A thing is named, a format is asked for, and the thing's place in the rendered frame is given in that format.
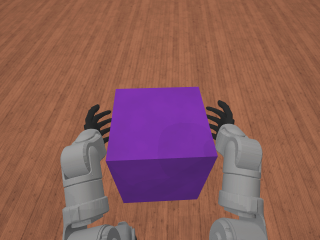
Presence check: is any robot left forearm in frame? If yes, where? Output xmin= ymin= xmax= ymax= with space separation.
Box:
xmin=60 ymin=129 xmax=110 ymax=240

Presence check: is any robot left hand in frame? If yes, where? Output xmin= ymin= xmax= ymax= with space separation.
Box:
xmin=84 ymin=104 xmax=112 ymax=143

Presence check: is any robot right hand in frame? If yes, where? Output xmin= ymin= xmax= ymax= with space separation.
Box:
xmin=206 ymin=100 xmax=235 ymax=140

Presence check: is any robot right upper arm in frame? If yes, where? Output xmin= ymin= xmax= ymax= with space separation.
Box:
xmin=209 ymin=217 xmax=267 ymax=240

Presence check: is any robot right forearm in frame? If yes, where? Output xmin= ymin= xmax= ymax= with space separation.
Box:
xmin=215 ymin=124 xmax=268 ymax=240

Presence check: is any left robot shin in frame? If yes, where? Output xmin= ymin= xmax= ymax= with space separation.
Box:
xmin=118 ymin=221 xmax=129 ymax=226

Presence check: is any robot left thigh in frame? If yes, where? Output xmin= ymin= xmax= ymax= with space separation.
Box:
xmin=115 ymin=224 xmax=136 ymax=240

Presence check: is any carton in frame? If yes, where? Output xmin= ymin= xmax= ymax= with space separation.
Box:
xmin=106 ymin=86 xmax=218 ymax=203

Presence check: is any robot left upper arm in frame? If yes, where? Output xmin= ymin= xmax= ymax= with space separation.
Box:
xmin=67 ymin=224 xmax=121 ymax=240

